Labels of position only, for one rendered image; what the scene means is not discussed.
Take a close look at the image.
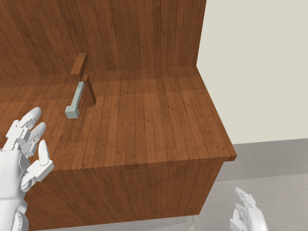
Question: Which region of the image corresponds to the right robot hand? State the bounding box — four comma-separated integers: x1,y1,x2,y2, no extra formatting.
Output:
230,187,268,231

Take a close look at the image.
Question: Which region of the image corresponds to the tap lever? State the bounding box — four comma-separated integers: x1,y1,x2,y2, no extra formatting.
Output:
65,82,85,119

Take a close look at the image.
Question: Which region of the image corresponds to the left robot forearm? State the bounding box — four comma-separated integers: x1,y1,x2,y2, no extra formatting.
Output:
0,197,29,231

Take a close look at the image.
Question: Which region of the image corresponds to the left robot hand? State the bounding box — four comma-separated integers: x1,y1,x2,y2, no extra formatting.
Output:
0,107,54,199

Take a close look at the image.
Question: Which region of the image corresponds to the counter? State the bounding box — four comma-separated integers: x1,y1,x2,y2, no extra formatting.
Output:
0,0,237,231

